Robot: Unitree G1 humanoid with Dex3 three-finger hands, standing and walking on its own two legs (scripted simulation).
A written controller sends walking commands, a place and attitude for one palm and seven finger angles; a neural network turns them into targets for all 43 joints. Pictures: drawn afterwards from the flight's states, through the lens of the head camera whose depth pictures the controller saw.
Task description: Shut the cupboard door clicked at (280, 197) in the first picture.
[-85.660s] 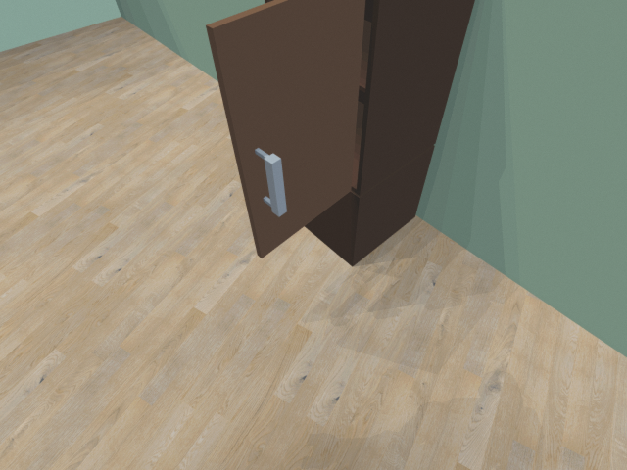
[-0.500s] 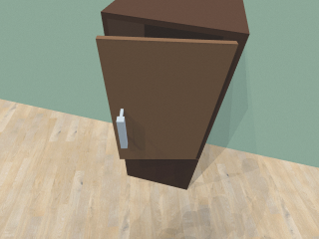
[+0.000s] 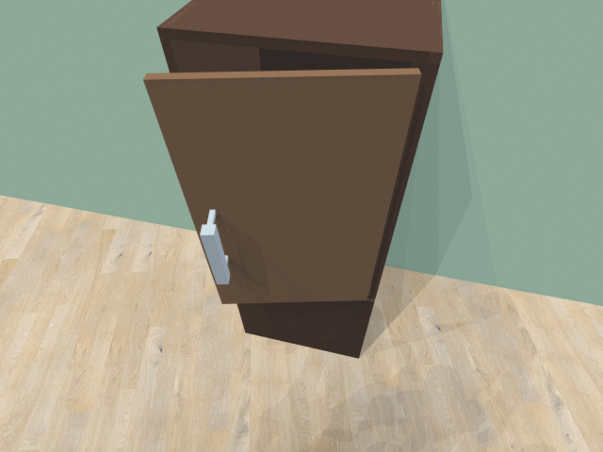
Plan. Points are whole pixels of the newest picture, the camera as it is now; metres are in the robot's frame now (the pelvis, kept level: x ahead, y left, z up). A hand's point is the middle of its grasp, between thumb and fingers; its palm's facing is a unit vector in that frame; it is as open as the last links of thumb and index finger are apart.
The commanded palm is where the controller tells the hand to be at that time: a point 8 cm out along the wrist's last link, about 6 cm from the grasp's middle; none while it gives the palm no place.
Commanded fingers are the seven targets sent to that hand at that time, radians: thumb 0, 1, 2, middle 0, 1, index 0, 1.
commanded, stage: raise the hand and make a fist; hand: left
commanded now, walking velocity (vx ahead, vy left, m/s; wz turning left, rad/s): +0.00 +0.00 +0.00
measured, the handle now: (217, 247) +0.48 +0.20 -0.08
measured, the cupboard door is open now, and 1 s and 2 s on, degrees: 15 15 15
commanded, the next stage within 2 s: bring the fist close to the handle in 2.00 s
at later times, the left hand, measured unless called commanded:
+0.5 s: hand out of the picture +0.12 +0.15 -0.10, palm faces +0.12 -0.99 +0.01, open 6.2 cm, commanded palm +0.11 +0.21 -0.07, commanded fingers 0.00 0.90 0.90 -0.58 -0.72 -0.58 -0.72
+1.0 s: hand (167, 437) +0.15 +0.19 -0.06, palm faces +0.17 -0.98 -0.06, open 3.8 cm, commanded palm +0.12 +0.23 -0.07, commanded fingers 0.00 0.90 0.90 -1.04 -1.22 -1.04 -1.22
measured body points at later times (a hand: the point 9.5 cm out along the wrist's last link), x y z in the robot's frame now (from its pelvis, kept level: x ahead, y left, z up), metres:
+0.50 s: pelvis -0.05 -0.05 -0.10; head +0.01 -0.04 +0.35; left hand +0.11 +0.20 -0.10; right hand +0.19 -0.31 -0.14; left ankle +0.00 +0.10 -0.74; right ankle -0.04 -0.13 -0.74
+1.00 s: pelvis -0.06 -0.01 -0.12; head +0.01 +0.00 +0.33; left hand +0.14 +0.25 -0.06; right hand +0.10 -0.24 -0.21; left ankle +0.00 +0.10 -0.74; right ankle -0.04 -0.13 -0.74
